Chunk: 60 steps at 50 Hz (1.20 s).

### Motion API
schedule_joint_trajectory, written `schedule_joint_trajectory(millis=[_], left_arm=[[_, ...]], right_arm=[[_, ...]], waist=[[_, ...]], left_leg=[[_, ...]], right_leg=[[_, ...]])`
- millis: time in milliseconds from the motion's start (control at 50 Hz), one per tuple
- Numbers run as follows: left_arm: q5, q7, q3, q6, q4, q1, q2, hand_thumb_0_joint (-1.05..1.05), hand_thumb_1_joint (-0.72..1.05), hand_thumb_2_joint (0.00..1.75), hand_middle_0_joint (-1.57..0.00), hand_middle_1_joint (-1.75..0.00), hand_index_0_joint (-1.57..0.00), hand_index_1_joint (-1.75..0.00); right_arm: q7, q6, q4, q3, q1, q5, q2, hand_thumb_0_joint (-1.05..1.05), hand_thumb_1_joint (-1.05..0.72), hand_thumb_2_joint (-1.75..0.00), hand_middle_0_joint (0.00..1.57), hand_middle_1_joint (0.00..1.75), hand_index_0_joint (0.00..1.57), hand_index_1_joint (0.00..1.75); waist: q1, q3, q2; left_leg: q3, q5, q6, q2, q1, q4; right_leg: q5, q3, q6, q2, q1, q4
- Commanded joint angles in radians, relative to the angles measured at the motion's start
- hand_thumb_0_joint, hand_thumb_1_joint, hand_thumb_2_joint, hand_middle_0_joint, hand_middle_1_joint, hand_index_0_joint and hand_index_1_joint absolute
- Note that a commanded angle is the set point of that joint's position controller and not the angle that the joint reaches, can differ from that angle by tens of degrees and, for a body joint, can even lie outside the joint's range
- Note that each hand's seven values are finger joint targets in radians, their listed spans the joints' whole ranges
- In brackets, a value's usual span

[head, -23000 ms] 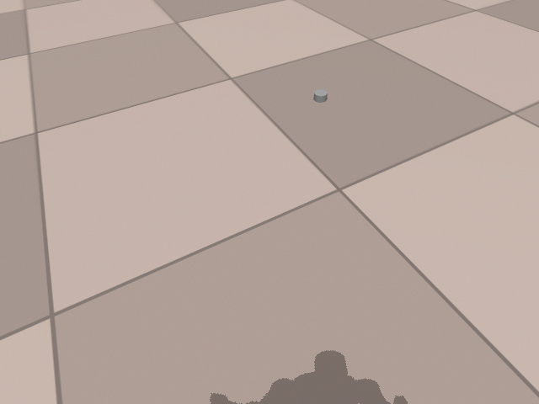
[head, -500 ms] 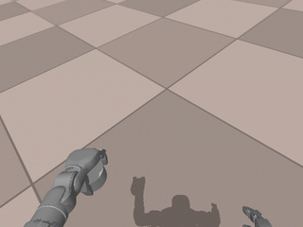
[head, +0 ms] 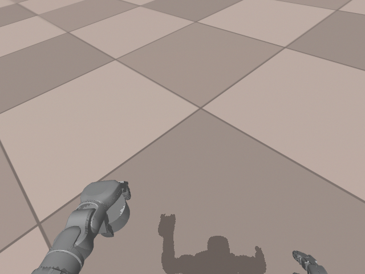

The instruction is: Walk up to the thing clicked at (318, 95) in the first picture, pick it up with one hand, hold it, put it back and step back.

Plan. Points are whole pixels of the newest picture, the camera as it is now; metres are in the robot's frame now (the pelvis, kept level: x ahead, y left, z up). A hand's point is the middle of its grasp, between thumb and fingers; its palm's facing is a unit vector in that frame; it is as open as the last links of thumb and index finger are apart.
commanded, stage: crouch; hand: left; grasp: from above
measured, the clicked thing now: (109, 211) +0.30 +0.22 -0.06
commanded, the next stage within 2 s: lower in 1.94 s
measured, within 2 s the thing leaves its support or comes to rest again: neither
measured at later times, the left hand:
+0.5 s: hand (125, 226) +0.32 +0.23 -0.20, palm faces -0.42 +0.03 -0.91, open 10.8 cm
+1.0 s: hand (143, 239) +0.36 +0.23 -0.44, palm faces -0.44 +0.01 -0.90, open 10.8 cm
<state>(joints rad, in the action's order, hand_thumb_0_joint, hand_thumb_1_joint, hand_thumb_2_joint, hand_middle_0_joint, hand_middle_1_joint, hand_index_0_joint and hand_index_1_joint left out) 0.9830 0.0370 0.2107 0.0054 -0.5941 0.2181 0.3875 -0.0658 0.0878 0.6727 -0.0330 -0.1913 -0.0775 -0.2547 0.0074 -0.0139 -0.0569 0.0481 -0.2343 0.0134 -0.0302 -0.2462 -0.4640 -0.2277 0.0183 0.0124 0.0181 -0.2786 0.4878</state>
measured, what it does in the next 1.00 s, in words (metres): lowers itself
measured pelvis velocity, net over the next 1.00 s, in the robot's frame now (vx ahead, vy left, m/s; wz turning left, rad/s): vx -0.07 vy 0.01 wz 0.00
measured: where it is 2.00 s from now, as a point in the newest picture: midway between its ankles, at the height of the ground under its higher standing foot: outside the picture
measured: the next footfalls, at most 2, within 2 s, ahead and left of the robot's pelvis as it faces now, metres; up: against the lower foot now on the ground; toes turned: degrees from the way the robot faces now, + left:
none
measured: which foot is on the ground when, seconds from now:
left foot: down 0.00-1.00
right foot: down 0.00-1.00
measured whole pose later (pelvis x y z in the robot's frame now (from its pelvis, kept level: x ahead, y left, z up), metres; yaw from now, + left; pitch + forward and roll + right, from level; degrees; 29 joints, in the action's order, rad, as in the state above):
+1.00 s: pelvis -0.07 +0.01 -0.30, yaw +0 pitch +36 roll -4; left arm 1.19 -0.38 0.04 -0.08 -1.28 0.80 0.46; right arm 0.03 -0.06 0.76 -0.04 -0.19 0.07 -0.23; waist -0.17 -0.20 -0.05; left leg -0.05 -0.65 0.00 -0.03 -1.91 -1.92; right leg -0.62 -0.02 0.03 0.02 -1.89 1.87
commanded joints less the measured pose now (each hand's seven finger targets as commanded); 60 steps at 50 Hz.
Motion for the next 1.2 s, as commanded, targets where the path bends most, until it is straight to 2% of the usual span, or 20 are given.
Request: schedule_joint_trajectory(millis=[0,60,140,200,300,440,560,720,840,860,900,920,940,960,980,1020,1040,1080,1120,1180], left_arm=[[0.013,-0.043,-0.096,-0.008,0.136,0.285,0.187,0.0,0.47,0.93,-0.89,-0.84,-0.89,-0.85],[0.031,-0.072,-0.103,-0.03,0.089,0.285,0.181,0.0,0.48,0.94,-0.91,-0.83,-0.9,-0.84],[0.065,-0.161,-0.1,-0.059,-0.043,0.32,0.162,0.0,0.49,0.94,-0.92,-0.82,-0.91,-0.83],[0.1,-0.239,-0.102,-0.067,-0.101,0.411,0.167,0.0,0.51,0.96,-0.92,-0.84,-0.91,-0.85],[0.148,-0.347,-0.07,-0.06,-0.27,0.536,0.103,0.0,0.58,0.96,-0.96,-0.86,-0.97,-0.86],[0.179,-0.427,-0.117,-0.047,-0.421,0.64,0.161,0.0,0.56,0.93,-0.94,-0.85,-0.96,-0.84],[0.184,-0.451,-0.161,-0.034,-0.413,0.734,0.215,0.0,0.54,0.96,-0.92,-0.89,-0.93,-0.87],[0.161,-0.432,-0.171,-0.036,-0.495,0.834,0.216,0.0,0.52,0.98,-0.89,-0.9,-0.91,-0.88],[0.188,-0.435,-0.186,-0.071,-0.536,0.891,0.255,0.0,0.54,0.99,-0.9,-0.9,-0.92,-0.88],[0.191,-0.442,-0.203,-0.08,-0.496,0.925,0.29,0.0,0.56,0.97,-0.91,-0.9,-0.93,-0.87],[0.211,-0.449,-0.199,-0.087,-0.535,0.927,0.281,0.0,0.55,0.99,-0.91,-0.9,-0.93,-0.88],[0.213,-0.459,-0.217,-0.09,-0.503,0.96,0.318,0.0,0.56,0.97,-0.9,-0.91,-0.93,-0.88],[0.217,-0.466,-0.224,-0.083,-0.565,0.909,0.313,0.0,0.55,0.99,-0.9,-0.92,-0.93,-0.9],[0.215,-0.468,-0.215,-0.083,-0.572,0.918,0.29,0.0,0.56,1.01,-0.9,-0.92,-0.93,-0.9],[0.216,-0.474,-0.241,-0.09,-0.498,0.99,0.336,0.0,0.55,1.01,-0.9,-0.93,-0.92,-0.91],[0.219,-0.476,-0.219,-0.082,-0.579,0.963,0.309,0.0,0.54,1.0,-0.9,-0.91,-0.92,-0.9],[0.216,-0.479,-0.235,-0.081,-0.565,0.973,0.331,0.0,0.54,1.02,-0.9,-0.93,-0.91,-0.91],[0.204,-0.477,-0.218,-0.085,-0.555,1.005,0.309,0.0,0.54,1.0,-0.91,-0.91,-0.92,-0.9],[0.212,-0.475,-0.235,-0.088,-0.546,1.018,0.354,0.0,0.53,1.0,-0.89,-0.91,-0.91,-0.9],[0.213,-0.468,-0.234,-0.091,-0.594,0.986,0.334,0.0,0.51,1.06,-0.9,-0.93,-0.9,-0.92]], right_arm=[[-0.006,-0.042,-0.139,-0.035,0.087,0.002,-0.115,0.0,-0.9,-0.91,0.2,0.3,0.2,0.3],[-0.004,-0.039,-0.134,-0.039,0.071,0.006,-0.116,0.0,-0.9,-0.91,0.2,0.3,0.2,0.3],[0.005,-0.035,-0.106,-0.045,0.044,0.023,-0.119,0.0,-0.9,-0.91,0.2,0.3,0.2,0.3],[0.017,-0.034,-0.074,-0.061,0.004,0.04,-0.131,0.0,-0.9,-0.9,0.2,0.3,0.2,0.3],[0.037,-0.049,-0.056,-0.083,-0.062,0.06,-0.14,0.0,-0.9,-0.9,0.2,0.3,0.2,0.3],[0.04,-0.078,-0.044,-0.1,-0.101,0.083,-0.156,0.0,-0.9,-0.9,0.2,0.3,0.2,0.3],[0.034,-0.105,-0.024,-0.109,-0.119,0.108,-0.169,0.0,-0.9,-0.9,0.2,0.3,0.2,0.3],[0.04,-0.133,-0.001,-0.102,-0.127,0.128,-0.173,0.0,-0.9,-0.9,0.2,0.3,0.2,0.3],[0.062,-0.161,0.023,-0.084,-0.148,0.138,-0.182,0.0,-0.9,-0.9,0.2,0.3,0.2,0.3],[0.066,-0.163,0.022,-0.086,-0.145,0.139,-0.185,0.0,-0.9,-0.9,0.2,0.3,0.2,0.3],[0.076,-0.168,0.036,-0.077,-0.158,0.148,-0.182,0.0,-0.9,-0.9,0.2,0.3,0.2,0.3],[0.08,-0.169,0.038,-0.079,-0.157,0.149,-0.188,0.0,-0.9,-0.9,0.2,0.3,0.2,0.3],[0.084,-0.17,0.041,-0.076,-0.155,0.153,-0.186,0.0,-0.9,-0.9,0.2,0.3,0.2,0.3],[0.091,-0.175,0.046,-0.074,-0.161,0.159,-0.183,0.0,-0.9,-0.9,0.2,0.3,0.2,0.3],[0.094,-0.175,0.05,-0.075,-0.169,0.163,-0.189,0.0,-0.9,-0.9,0.2,0.3,0.2,0.3],[0.103,-0.174,0.051,-0.075,-0.154,0.167,-0.186,0.0,-0.9,-0.9,0.2,0.3,0.2,0.3],[0.106,-0.176,0.053,-0.075,-0.156,0.168,-0.194,0.0,-0.9,-0.9,0.2,0.3,0.2,0.3],[0.113,-0.175,0.051,-0.074,-0.144,0.174,-0.18,0.0,-0.9,-0.9,0.2,0.3,0.2,0.3],[0.116,-0.173,0.055,-0.074,-0.148,0.174,-0.191,0.0,-0.9,-0.9,0.2,0.3,0.2,0.3],[0.124,-0.171,0.064,-0.068,-0.159,0.18,-0.189,0.0,-0.9,-0.9,0.2,0.3,0.2,0.3]], waist=[[-0.002,-0.186,0.085],[-0.009,-0.179,0.094],[-0.04,-0.169,0.109],[-0.051,-0.265,0.067],[-0.092,-0.369,0.066],[-0.093,-0.526,0.01],[-0.107,-0.678,-0.042],[-0.164,-0.698,-0.032],[-0.191,-0.748,-0.051],[-0.173,-0.785,-0.086],[-0.197,-0.798,-0.087],[-0.184,-0.832,-0.112],[-0.178,-0.812,-0.1],[-0.198,-0.801,-0.114],[-0.195,-0.847,-0.131],[-0.201,-0.807,-0.135],[-0.198,-0.817,-0.143],[-0.209,-0.823,-0.155],[-0.202,-0.85,-0.151],[-0.212,-0.839,-0.123]], left_leg=[[0.001,0.147,-0.031,0.046,0.068,0.04],[0.0,0.135,-0.031,0.05,0.048,0.022],[-0.002,0.107,-0.028,0.052,-0.043,-0.066],[0.001,0.111,-0.02,0.052,-0.121,-0.187],[-0.006,0.064,-0.019,0.048,-0.36,-0.425],[-0.019,-0.066,-0.024,0.048,-0.667,-0.669],[-0.049,-0.141,-0.024,0.036,-0.843,-0.839],[-0.08,-0.335,-0.027,0.035,-1.074,-0.995],[-0.101,-0.333,-0.028,0.037,-1.178,-1.133],[-0.098,-0.34,-0.025,0.038,-1.17,-1.147],[-0.087,-0.302,-0.028,0.04,-1.204,-1.203],[-0.083,-0.293,-0.026,0.042,-1.204,-1.214],[-0.08,-0.29,-0.027,0.042,-1.215,-1.234],[-0.08,-0.274,-0.026,0.04,-1.224,-1.253],[-0.079,-0.268,-0.026,0.04,-1.223,-1.268],[-0.074,-0.289,-0.026,0.039,-1.24,-1.294],[-0.077,-0.291,-0.026,0.039,-1.249,-1.303],[-0.067,-0.305,-0.028,0.038,-1.27,-1.33],[-0.062,-0.289,-0.031,0.039,-1.294,-1.363],[-0.059,-0.227,-0.036,0.038,-1.335,-1.416]], right_leg=[[0.115,-0.013,-0.018,-0.036,0.029,-0.073],[0.104,-0.012,-0.018,-0.032,0.006,-0.061],[0.088,-0.015,-0.018,-0.028,-0.093,0.015],[0.095,-0.013,-0.021,-0.03,-0.178,0.126],[0.067,-0.014,-0.025,-0.032,-0.392,0.337],[-0.054,-0.031,-0.037,-0.034,-0.639,0.591],[-0.126,-0.048,-0.049,-0.034,-0.848,0.793],[-0.303,-0.069,-0.053,-0.035,-1.088,0.962],[-0.3,-0.088,-0.053,-0.027,-1.25,1.101],[-0.31,-0.085,-0.057,-0.028,-1.266,1.12],[-0.273,-0.09,-0.054,-0.028,-1.288,1.155],[-0.269,-0.089,-0.058,-0.031,-1.284,1.176],[-0.267,-0.089,-0.055,-0.028,-1.308,1.187],[-0.249,-0.094,-0.053,-0.025,-1.326,1.202],[-0.243,-0.097,-0.055,-0.027,-1.333,1.221],[-0.264,-0.099,-0.056,-0.028,-1.369,1.238],[-0.265,-0.099,-0.055,-0.025,-1.381,1.252],[-0.275,-0.099,-0.055,-0.028,-1.382,1.268],[-0.258,-0.101,-0.053,-0.031,-1.38,1.294],[-0.192,-0.101,-0.046,-0.031,-1.378,1.33]])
